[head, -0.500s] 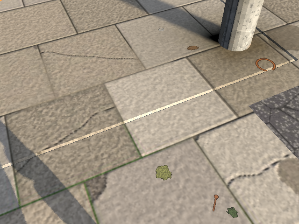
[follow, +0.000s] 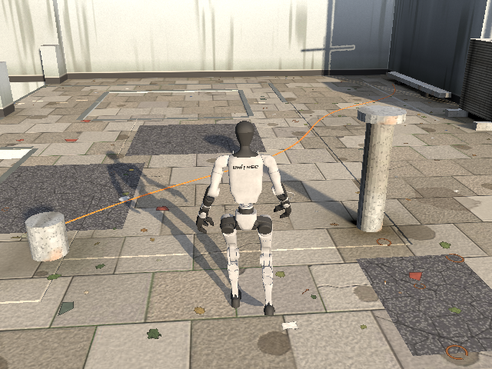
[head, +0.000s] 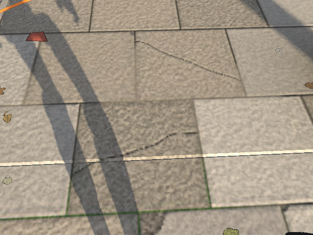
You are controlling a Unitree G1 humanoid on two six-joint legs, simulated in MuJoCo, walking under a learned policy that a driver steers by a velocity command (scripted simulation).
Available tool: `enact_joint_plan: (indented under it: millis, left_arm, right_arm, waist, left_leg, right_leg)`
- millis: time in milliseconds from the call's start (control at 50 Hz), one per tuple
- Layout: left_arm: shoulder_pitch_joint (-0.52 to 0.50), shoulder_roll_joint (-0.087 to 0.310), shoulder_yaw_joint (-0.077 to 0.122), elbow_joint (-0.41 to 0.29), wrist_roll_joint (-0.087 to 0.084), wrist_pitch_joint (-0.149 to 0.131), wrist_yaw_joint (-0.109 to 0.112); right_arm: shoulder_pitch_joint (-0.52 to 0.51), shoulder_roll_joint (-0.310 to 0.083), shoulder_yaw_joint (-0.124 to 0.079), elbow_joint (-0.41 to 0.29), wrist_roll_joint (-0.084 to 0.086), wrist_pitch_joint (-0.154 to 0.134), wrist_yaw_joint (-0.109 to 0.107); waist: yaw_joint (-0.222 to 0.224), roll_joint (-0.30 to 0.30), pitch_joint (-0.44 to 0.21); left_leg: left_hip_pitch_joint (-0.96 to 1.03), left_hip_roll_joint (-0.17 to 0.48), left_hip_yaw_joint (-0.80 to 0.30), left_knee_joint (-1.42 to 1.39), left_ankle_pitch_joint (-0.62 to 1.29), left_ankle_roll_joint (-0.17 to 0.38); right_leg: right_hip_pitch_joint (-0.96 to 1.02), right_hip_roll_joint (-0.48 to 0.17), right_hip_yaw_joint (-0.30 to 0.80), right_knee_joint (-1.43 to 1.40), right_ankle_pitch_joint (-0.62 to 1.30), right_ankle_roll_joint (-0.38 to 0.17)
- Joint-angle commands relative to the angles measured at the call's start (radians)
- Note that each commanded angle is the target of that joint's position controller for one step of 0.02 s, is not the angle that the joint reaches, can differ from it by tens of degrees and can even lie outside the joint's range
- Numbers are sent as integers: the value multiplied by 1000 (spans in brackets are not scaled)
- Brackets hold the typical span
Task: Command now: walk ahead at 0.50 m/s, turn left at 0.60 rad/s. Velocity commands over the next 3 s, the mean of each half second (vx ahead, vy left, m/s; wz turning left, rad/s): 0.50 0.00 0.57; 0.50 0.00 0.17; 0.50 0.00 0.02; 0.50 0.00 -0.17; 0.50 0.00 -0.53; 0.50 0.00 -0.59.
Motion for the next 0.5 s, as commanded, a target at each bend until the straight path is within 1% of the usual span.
enact_joint_plan:
  millis: [20,40,80,100,120,160,200,220,260,280,320,340,360,380,400,420,440,460,480,500]
  left_arm:
    - [-74,131,24,-123,20,-49,3]
    - [-52,132,27,-118,26,-37,2]
    - [-39,110,25,-114,36,-18,2]
    - [-54,97,21,-118,40,-11,4]
    - [-88,84,17,-129,42,-8,6]
    - [-169,60,6,-149,41,-8,4]
    - [-244,43,-3,-165,35,-13,-4]
    - [-276,43,-4,-174,29,-16,-9]
    - [-314,59,0,-190,19,-23,-16]
    - [-317,73,6,-195,17,-26,-20]
    - [-298,98,18,-196,14,-33,-24]
    - [-268,107,25,-191,13,-37,-24]
    - [-200,115,34,-173,14,-40,-20]
    - [-101,143,49,-156,26,-45,-14]
    - [49,200,63,-145,38,-46,-5]
    - [116,261,78,-103,46,-33,-16]
    - [90,158,56,-120,22,-31,-23]
    - [55,104,41,-122,19,-25,-20]
    - [11,89,32,-125,30,-19,-20]
    - [-13,72,26,-116,34,-15,-19]
  right_arm:
    - [117,-128,-39,-36,-7,-24,-9]
    - [85,-121,-34,-48,-18,-25,-13]
    - [75,-125,-34,-40,-15,-30,-22]
    - [86,-133,-36,-32,-14,-32,-29]
    - [98,-143,-39,-23,-13,-32,-36]
    - [125,-152,-42,-5,-7,-27,-46]
    - [151,-156,-43,11,-2,-22,-52]
    - [168,-162,-45,20,0,-20,-54]
    - [201,-165,-47,40,5,-17,-54]
    - [210,-159,-46,47,8,-14,-55]
    - [210,-153,-45,54,8,-9,-59]
    - [203,-152,-47,54,6,-6,-59]
    - [190,-137,-42,51,5,-2,-59]
    - [189,-96,-28,44,0,-3,-56]
    - [209,-35,-5,26,-19,-5,-55]
    - [345,-7,6,2,19,-14,-56]
    - [330,-107,-11,43,25,-14,-60]
    - [226,-144,-22,37,16,-10,-59]
    - [170,-133,-20,29,3,-9,-60]
    - [127,-118,-21,17,-6,-13,-57]
  waist:
    - [-52,14,-160]
    - [-22,43,-142]
    - [-4,44,-127]
    - [-5,40,-117]
    - [-13,38,-101]
    - [-42,50,-80]
    - [-73,69,-69]
    - [-86,74,-65]
    - [-100,84,-61]
    - [-98,89,-62]
    - [-81,113,-65]
    - [-64,131,-70]
    - [-26,138,-89]
    - [22,120,-161]
    - [71,-14,-308]
    - [1,-377,-396]
    - [25,-233,-306]
    - [48,-138,-191]
    - [31,-67,-133]
    - [19,-59,-82]
  left_leg:
    - [449,274,-459,-327,105,204]
    - [368,253,-426,-348,167,201]
    - [282,234,-379,-375,258,212]
    - [249,222,-351,-382,283,213]
    - [228,209,-326,-386,292,208]
    - [205,174,-287,-381,252,177]
    - [183,148,-272,-368,176,146]
    - [178,148,-280,-363,146,137]
    - [202,169,-326,-336,100,128]
    - [231,179,-356,-308,78,122]
    - [282,202,-417,-251,66,107]
    - [294,204,-439,-219,80,97]
    - [288,183,-440,-168,102,79]
    - [252,130,-402,-35,128,46]
    - [122,58,-306,260,-54,4]
    - [-220,-45,-205,557,-418,-53]
    - [-322,24,-241,676,-368,-69]
    - [-340,52,-217,693,-273,-73]
    - [-304,81,-186,670,-209,-76]
    - [-289,103,-183,619,-168,-76]
  right_leg:
    - [-429,-61,91,13,101,-11]
    - [-370,-72,94,-16,127,-2]
    - [-331,-65,75,-85,155,29]
    - [-328,-57,67,-130,188,44]
    - [-337,-49,62,-189,236,58]
    - [-325,-26,59,-346,375,69]
    - [-270,9,56,-496,490,69]
    - [-243,25,54,-547,523,67]
    - [-213,41,69,-605,537,58]
    - [-206,44,82,-635,520,49]
    - [-175,47,96,-668,443,26]
    - [-136,51,90,-677,392,11]
    - [-48,57,71,-713,381,-10]
    - [121,15,94,-722,376,-47]
    - [382,-166,272,-712,332,-106]
    - [627,-352,764,-843,49,-258]
    - [574,-341,802,-892,-153,-241]
    - [460,-298,638,-900,-108,-204]
    - [348,-254,519,-908,24,-188]
    - [264,-219,438,-926,137,-195]
Next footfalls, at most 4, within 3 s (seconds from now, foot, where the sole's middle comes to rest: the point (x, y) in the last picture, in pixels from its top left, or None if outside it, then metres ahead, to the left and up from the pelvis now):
0.38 right None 0.41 -0.12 -0.76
0.90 left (115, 196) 0.58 0.22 -0.76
1.42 right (148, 128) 0.94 0.09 -0.76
1.94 left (91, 96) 1.14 0.41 -0.76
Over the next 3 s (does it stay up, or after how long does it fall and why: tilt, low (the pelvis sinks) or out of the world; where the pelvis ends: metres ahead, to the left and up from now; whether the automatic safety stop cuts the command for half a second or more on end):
stays up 1.57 0.25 0.00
